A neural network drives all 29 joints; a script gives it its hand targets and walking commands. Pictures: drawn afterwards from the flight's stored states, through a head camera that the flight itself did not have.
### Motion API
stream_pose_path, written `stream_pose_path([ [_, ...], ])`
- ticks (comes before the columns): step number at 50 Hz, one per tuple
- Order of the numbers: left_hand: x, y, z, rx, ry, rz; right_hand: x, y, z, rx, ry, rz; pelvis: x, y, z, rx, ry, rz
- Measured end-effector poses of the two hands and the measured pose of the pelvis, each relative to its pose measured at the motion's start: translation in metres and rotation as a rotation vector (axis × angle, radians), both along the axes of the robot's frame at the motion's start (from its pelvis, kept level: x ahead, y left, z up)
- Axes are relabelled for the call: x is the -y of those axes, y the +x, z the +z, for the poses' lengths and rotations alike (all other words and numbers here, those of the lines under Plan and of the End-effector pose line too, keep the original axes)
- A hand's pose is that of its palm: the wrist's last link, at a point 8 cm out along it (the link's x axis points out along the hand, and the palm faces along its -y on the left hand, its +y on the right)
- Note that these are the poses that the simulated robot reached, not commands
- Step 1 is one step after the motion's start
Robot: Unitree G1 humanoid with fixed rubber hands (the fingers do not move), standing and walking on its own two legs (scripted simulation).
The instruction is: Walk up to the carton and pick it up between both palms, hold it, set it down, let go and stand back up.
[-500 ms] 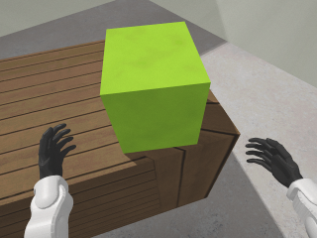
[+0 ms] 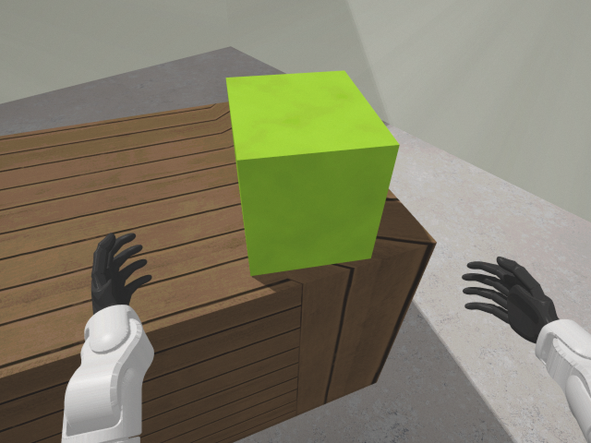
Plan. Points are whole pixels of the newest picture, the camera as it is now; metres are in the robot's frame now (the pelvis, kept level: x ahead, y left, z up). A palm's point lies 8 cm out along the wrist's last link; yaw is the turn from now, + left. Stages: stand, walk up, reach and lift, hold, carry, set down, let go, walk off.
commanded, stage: set down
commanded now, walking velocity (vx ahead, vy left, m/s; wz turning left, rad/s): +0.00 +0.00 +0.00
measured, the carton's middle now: (299, 169) +0.57 +0.12 +0.07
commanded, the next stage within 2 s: none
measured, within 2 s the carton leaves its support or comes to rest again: neither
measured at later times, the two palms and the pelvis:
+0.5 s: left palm (166, 386) +0.14 +0.19 +0.08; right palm out of the picture +0.20 -0.28 +0.02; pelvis -0.09 -0.06 -0.01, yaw +1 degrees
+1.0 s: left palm (114, 441) +0.09 +0.23 +0.06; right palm out of the picture +0.12 -0.27 +0.01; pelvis -0.13 -0.05 +0.00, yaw +2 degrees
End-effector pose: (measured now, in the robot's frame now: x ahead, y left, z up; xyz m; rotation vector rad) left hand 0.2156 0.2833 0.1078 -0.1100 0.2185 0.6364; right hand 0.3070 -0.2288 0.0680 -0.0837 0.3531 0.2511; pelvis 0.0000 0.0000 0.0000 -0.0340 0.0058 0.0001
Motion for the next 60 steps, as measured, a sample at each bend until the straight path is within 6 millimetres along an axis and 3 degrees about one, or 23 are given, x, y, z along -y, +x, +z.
stream_pose_path([
  [4,0.01,0.002,-0.007,-0.003,-0.016,-0.043,0.004,-0.008,-0.005,-0.028,-0.006,-0.029,-0.006,-0.016,-0.008,0.028,-0.006,-0.001],
  [10,0.036,-0.016,-0.015,-0.022,-0.03,-0.084,0.01,-0.031,0.0,-0.013,0.009,0.01,0.003,-0.036,-0.008,0.07,-0.002,0.002],
  [15,0.058,-0.04,-0.021,-0.084,0.004,-0.049,0.048,-0.039,0.005,-0.004,-0.025,0.029,0.027,-0.055,-0.006,0.053,0.027,0.029],
  [18,0.074,-0.056,-0.033,-0.173,0.04,-0.074,0.077,-0.05,-0.009,-0.008,-0.025,-0.005,0.037,-0.075,-0.01,0.064,0.026,0.016],
  [20,0.082,-0.066,-0.043,-0.231,0.044,-0.096,0.085,-0.064,-0.028,-0.046,-0.013,-0.021,0.043,-0.083,-0.01,0.074,0.031,0.013],
  [24,0.09,-0.073,-0.032,-0.164,0.08,-0.08,0.065,-0.101,-0.05,-0.089,-0.015,0.116,0.055,-0.091,-0.01,0.068,0.046,0.011],
  [28,0.091,-0.074,0.0,-0.014,0.131,-0.07,0.033,-0.131,-0.024,0.01,-0.008,0.253,0.066,-0.091,-0.008,0.064,0.06,0.014],
  [32,0.093,-0.079,0.011,0.019,0.077,-0.072,0.034,-0.129,0.015,0.058,-0.055,0.235,0.073,-0.092,-0.001,0.055,0.084,0.03],
  [36,0.09,-0.085,-0.009,-0.094,-0.004,-0.119,0.052,-0.118,0.027,-0.023,-0.169,0.12,0.076,-0.101,0.004,0.058,0.113,0.041],
  [40,0.076,-0.101,-0.046,-0.253,0.004,-0.111,0.068,-0.119,0.004,-0.114,-0.193,0.005,0.068,-0.117,-0.001,0.075,0.098,0.034],
  [43,0.066,-0.114,-0.068,-0.322,0.031,-0.077,0.06,-0.135,-0.028,-0.195,-0.168,0.02,0.062,-0.13,-0.005,0.085,0.097,0.034],
  [47,0.057,-0.125,-0.061,-0.258,0.094,-0.031,0.045,-0.168,-0.05,-0.234,-0.118,0.12,0.058,-0.13,-0.003,0.073,0.093,0.035],
  [51,0.053,-0.123,-0.042,-0.153,0.151,-0.027,0.045,-0.191,-0.058,-0.216,-0.079,0.124,0.054,-0.128,-0.004,0.07,0.083,0.034],
  [56,0.057,-0.113,-0.041,-0.137,0.152,-0.101,0.057,-0.197,-0.06,-0.208,-0.089,0.073,0.05,-0.126,-0.004,0.067,0.075,0.033],
  [60,0.058,-0.109,-0.048,-0.156,0.131,-0.14,0.052,-0.192,-0.058,-0.189,-0.079,0.068,0.048,-0.123,-0.004,0.063,0.071,0.034],
])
